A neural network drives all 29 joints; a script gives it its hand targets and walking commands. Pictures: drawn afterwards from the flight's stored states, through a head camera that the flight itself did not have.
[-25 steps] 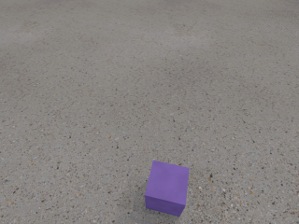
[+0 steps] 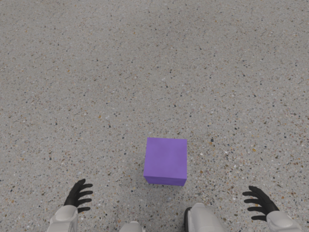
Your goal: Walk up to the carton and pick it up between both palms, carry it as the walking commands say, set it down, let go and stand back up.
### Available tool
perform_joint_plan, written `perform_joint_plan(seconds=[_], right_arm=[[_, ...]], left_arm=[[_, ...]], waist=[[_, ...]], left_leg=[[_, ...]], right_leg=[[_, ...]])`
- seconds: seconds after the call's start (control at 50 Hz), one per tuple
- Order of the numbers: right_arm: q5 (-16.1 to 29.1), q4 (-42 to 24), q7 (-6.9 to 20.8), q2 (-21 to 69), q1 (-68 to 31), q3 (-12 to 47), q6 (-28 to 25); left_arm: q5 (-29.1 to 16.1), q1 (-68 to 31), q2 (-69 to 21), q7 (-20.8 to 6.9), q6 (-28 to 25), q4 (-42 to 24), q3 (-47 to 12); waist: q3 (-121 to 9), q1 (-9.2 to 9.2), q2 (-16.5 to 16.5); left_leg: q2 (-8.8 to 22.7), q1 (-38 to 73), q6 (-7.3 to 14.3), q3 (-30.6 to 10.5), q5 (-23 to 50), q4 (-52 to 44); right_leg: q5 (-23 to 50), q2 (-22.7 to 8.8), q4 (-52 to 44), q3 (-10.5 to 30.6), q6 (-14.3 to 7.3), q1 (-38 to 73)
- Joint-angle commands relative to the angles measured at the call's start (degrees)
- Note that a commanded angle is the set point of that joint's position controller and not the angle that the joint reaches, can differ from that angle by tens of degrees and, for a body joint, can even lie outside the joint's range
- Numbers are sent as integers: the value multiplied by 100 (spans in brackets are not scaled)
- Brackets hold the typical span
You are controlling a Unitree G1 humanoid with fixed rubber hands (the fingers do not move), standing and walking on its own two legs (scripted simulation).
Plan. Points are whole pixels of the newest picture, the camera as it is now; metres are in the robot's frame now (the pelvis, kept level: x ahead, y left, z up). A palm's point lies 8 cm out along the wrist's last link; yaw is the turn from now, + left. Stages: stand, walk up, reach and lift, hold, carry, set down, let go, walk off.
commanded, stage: reach and lift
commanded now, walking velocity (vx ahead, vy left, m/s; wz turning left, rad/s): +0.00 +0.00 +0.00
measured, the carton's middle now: (166, 162) +0.43 +0.01 -0.62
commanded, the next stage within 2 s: none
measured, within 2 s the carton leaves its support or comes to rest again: neither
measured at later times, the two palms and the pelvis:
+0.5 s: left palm (84, 188) +0.24 +0.26 -0.15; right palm (244, 179) +0.26 -0.22 -0.15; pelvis -0.04 +0.03 -0.05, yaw +3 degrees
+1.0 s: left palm (104, 146) +0.38 +0.22 -0.18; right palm (224, 140) +0.40 -0.20 -0.19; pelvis -0.09 -0.01 -0.10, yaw +5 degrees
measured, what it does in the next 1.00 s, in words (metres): lowers itself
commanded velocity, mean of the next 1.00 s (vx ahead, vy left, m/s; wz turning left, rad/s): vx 0.00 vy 0.00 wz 0.00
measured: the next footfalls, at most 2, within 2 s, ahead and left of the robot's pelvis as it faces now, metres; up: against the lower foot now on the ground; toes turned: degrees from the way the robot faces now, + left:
none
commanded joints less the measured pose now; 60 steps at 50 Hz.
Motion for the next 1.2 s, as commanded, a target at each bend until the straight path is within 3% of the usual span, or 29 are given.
perform_joint_plan(seconds=[0.0, 0.04, 0.1, 0.12, 0.14, 0.16, 0.24, 0.26, 0.28, 0.3, 0.34, 0.42, 0.44, 0.46, 0.48, 0.5, 0.52, 0.6, 0.64, 0.66, 0.68, 0.72, 0.74, 0.86, 0.9, 0.92, 0.94, 1.06, 1.18], right_arm=[[141, -700, -306, 144, -1103, -183, -909], [224, -770, -434, 348, -933, -148, -867], [83, -638, -513, 406, -543, -451, -909], [243, -695, -502, 470, -373, -279, -855], [-63, -468, -543, 242, -363, -719, -880], [76, -615, -560, 358, -695, -567, -767], [-234, 56, -487, -62, -1156, -1125, -737], [-198, 58, -419, -142, -1389, -1268, -744], [-146, 3, -371, 95, -1059, -1162, -705], [-216, 135, -295, -180, -1534, -1368, -733], [-115, 56, -193, -337, -2335, -1517, -751], [218, 391, 151, -325, -3101, -1594, -648], [67, 254, 206, -621, -3271, -1771, -668], [291, 177, 305, -634, -3843, -1767, -702], [283, 478, 358, -770, -5015, -1663, -645], [438, 888, 325, -573, -3637, -1405, -524], [579, 532, 380, -312, -5129, -1302, -567], [570, 455, 186, -575, -5745, -1296, -687], [671, 305, 27, -545, -6243, -1234, -678], [381, 1171, -4, -610, -6295, -1429, -586], [305, 1267, -120, -606, -6056, -1537, -467], [143, 1278, -278, -194, -6572, -1541, -488], [201, 1230, -368, -271, -6683, -1523, -541], [478, 1427, -861, -1, -7481, -1369, -684], [343, 1047, -1023, -288, -7634, -1526, -706], [630, 253, -1063, -37, -7996, -1191, -780], [341, 655, -1118, -431, -7922, -1539, -701], [394, 518, -998, 170, -7719, -1623, -883], [19, 548, -705, 644, -7254, -1956, -1251]], left_arm=[[-53, -687, 1096, -175, -905, -19, 575], [-19, -399, 1155, -222, -914, 288, 730], [-412, -359, 1051, -209, -1090, 53, 468], [-323, -114, 1019, -224, -1058, -122, 498], [-387, -240, 868, -260, -1066, -120, 389], [-604, -355, 865, -240, -937, 4, 286], [-366, -740, 649, -105, -773, -70, -2], [-453, -1126, 332, -93, -702, -77, -198], [-403, -663, 249, -55, -681, -487, -166], [-560, -1345, 243, 34, -643, -581, -338], [-752, -2006, 238, 169, -541, -840, -331], [-560, -2567, 428, 460, -244, -953, -107], [-595, -2446, 111, 520, -207, -1028, -235], [-689, -3095, -123, 583, -163, -1048, -292], [-803, -4022, 280, 655, -62, -550, -172], [-550, -2606, 185, 682, 150, -224, -6], [-569, -4029, 234, 639, 42, -448, 26], [-548, -4260, 609, 507, -165, 245, 365], [-587, -4870, 614, 462, -168, 97, 382], [-409, -5032, 727, 415, -160, 842, 699], [-242, -5101, 955, 342, -133, 803, 684], [-340, -5387, 1032, 284, -255, 1157, 945], [-402, -6018, 1178, 239, -379, 772, 800], [-806, -7247, 1674, 69, -766, 982, 599], [-971, -7195, 1484, 28, -693, 1099, 402], [-1123, -7491, 1694, 5, -750, 161, 250], [-988, -7624, 1834, -11, -667, 603, 406], [-447, -7105, 1989, -105, -934, 1005, 870], [-389, -7008, 1003, -76, -1231, 740, 691]], waist=[[-2950, 309, -1007], [-3439, 531, -602], [-4455, 247, -833], [-4572, 390, -520], [-4460, -169, -809], [-4927, 56, -610], [-3453, -177, -369], [-3515, -584, -134], [-3613, -279, 242], [-3914, -572, 91], [-4331, -534, -132], [-4475, -148, 405], [-4432, -523, 186], [-4672, -194, 605], [-4703, -333, -51], [-3749, 105, 429], [-3861, 308, 287], [-4802, 65, -511], [-5328, 58, -430], [-4091, 102, -971], [-4614, 87, -561], [-4226, 130, -1371], [-4744, -219, -1268], [-5978, -177, -551], [-6228, -517, -594], [-7403, -264, -636], [-7425, -611, -679], [-7059, -4, -467], [-7546, -363, -142]], left_leg=[[-819, -3878, 118, 797, 1402, 14], [-845, -3672, 222, 738, 1694, 165], [-840, -4386, 209, 798, 1645, 173], [-848, -4168, 224, 632, 1826, 271], [-823, -4151, 199, 549, 1997, 384], [-842, -4235, 262, 545, 1872, 215], [-744, -3969, 231, 546, 1557, 192], [-632, -3454, 207, 481, 1400, 251], [-662, -3046, 128, 551, 2165, 295], [-584, -2768, 134, 347, 2607, 433], [-620, -2745, 40, 378, 3117, 595], [-585, -2129, 36, 271, 2266, 479], [-501, -1802, -88, 145, 2933, 374], [-561, -2049, -146, 224, 2668, 617], [-610, -2345, -64, 279, 1597, 707], [-705, -2354, -96, 534, 1218, 409], [-603, -3111, -37, 447, 997, 429], [-624, -3819, 78, 650, 825, 755], [-819, -3812, 124, 818, 184, 870], [-776, -4486, 199, 724, -372, 735], [-870, -4480, 162, 921, -595, 924], [-865, -5048, 261, 843, -522, 1008], [-878, -5154, 228, 965, -461, 1164], [-899, -5306, 186, 927, -51, 1571], [-925, -5403, 113, 983, 10, 1564], [-1016, -4836, 165, 964, 552, 1550], [-962, -4940, 114, 962, 235, 1792], [-967, -5619, 99, 932, 1205, 1597], [-1076, -5662, -30, 725, 2675, 1404]], right_leg=[[3352, -9, 411, 995, 340, 3611], [4026, -103, 648, 1044, 380, 3565], [5178, -7, 1155, 971, 282, 4068], [4653, 8, 1218, 874, 310, 3768], [4769, 156, 1296, 745, 317, 3277], [4591, 43, 1346, 825, 260, 3387], [2230, 342, 1055, 294, 341, 1172], [1688, 428, 1071, 68, 356, 487], [1929, 426, 1097, 35, 323, 590], [1891, 487, 1079, 28, 243, 72], [2100, 533, 1171, -23, 222, -238], [830, 528, 1118, -178, 187, -1064], [1074, 683, 1172, -343, 199, -1344], [1099, 571, 1247, -218, 105, -1373], [292, 566, 1273, -299, 110, -1583], [303, 513, 993, -341, 188, -1058], [270, 449, 1152, -191, 217, -993], [1016, 435, 1324, -159, 424, -74], [323, 434, 1263, -147, 448, 338], [-403, 403, 1173, -116, 485, -204], [-525, 393, 1271, -133, 526, 309], [-535, 399, 1218, -47, 652, 50], [-386, 364, 1236, 43, 662, 411], [190, 285, 1540, 282, 525, 624], [313, 372, 1582, 187, 566, 708], [1039, 416, 1761, 140, 568, 1391], [731, 413, 1737, 200, 523, 1466], [2322, 478, 1872, 361, 536, 1310], [4303, 518, 2134, 317, 433, 1352]])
